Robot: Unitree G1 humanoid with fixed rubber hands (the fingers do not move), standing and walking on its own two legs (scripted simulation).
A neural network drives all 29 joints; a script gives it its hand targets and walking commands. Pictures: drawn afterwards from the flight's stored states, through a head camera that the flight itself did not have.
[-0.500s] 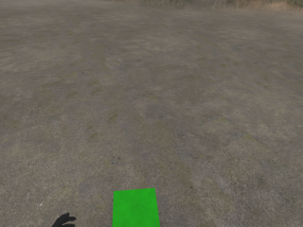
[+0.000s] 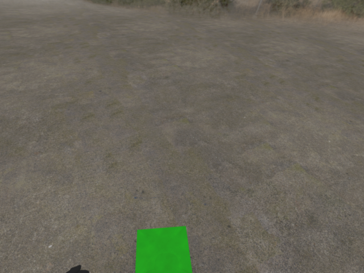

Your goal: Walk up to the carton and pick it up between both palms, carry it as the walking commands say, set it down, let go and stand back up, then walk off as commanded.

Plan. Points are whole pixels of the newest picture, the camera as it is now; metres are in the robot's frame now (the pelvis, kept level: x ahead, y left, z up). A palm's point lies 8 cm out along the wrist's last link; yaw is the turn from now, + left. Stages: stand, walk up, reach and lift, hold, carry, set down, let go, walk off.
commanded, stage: stand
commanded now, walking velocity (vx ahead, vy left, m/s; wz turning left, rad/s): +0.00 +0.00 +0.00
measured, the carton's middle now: (162, 259) +0.47 +0.06 -0.68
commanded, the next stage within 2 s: walk off in 0.76 s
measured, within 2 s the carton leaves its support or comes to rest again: neither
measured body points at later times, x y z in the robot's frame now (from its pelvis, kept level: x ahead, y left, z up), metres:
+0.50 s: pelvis -0.01 +0.00 +0.00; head -0.04 +0.02 +0.45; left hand +0.13 +0.26 -0.10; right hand +0.11 -0.27 -0.09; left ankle +0.02 +0.09 -0.73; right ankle +0.00 -0.12 -0.73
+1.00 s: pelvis -0.01 +0.00 +0.00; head -0.04 +0.01 +0.45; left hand +0.12 +0.26 -0.10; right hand +0.11 -0.28 -0.09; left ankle +0.02 +0.09 -0.73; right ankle +0.00 -0.12 -0.73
